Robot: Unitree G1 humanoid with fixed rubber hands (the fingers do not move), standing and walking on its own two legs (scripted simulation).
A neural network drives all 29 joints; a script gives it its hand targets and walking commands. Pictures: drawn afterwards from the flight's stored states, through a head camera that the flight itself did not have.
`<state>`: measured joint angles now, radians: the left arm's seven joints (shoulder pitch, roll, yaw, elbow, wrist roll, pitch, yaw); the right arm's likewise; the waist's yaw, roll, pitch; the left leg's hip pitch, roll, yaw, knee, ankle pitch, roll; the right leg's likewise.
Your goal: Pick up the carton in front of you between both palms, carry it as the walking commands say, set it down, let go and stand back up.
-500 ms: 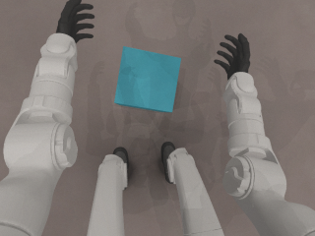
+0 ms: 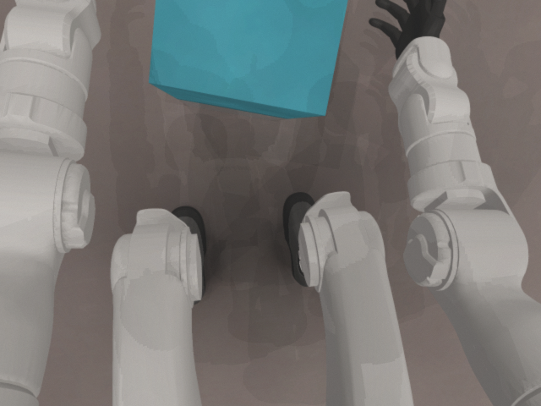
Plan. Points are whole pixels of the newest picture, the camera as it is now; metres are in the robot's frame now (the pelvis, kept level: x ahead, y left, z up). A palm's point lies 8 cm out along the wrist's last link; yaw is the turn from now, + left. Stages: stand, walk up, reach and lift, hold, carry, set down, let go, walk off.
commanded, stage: reach and lift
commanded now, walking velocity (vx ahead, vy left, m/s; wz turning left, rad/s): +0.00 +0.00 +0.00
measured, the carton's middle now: (246, 36) +0.54 -0.01 -0.29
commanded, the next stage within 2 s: none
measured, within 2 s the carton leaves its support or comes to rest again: leaves its support in 1.00 s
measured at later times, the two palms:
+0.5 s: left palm out of the picture +0.58 +0.16 -0.22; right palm (383, 40) +0.52 -0.19 -0.22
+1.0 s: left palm out of the picture +0.57 +0.14 -0.22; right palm (373, 26) +0.53 -0.17 -0.20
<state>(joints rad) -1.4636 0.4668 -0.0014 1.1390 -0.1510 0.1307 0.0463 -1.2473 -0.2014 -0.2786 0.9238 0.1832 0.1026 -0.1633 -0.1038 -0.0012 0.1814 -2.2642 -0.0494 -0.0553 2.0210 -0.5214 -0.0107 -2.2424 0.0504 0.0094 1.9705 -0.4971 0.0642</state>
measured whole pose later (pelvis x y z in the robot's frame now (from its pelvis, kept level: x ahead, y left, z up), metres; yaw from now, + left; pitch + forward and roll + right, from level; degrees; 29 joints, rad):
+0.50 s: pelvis +0.01 +0.00 -0.05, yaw -1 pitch +39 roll -4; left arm -1.54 0.47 -0.10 1.24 -0.21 0.06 0.05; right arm -1.35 -0.21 -0.21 1.08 0.24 0.02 -0.18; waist -0.09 -0.03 0.32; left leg -2.30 -0.02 -0.05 2.22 -0.60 0.00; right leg -2.28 0.05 -0.01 2.15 -0.56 0.06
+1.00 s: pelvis +0.01 +0.00 -0.05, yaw -1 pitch +38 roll -4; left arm -1.55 0.35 0.02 1.22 -0.04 0.16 0.08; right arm -1.38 -0.16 -0.38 1.01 0.08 0.15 -0.14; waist -0.08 -0.03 0.31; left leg -2.30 -0.04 -0.04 2.23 -0.59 0.01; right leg -2.27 0.06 0.01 2.17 -0.56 0.08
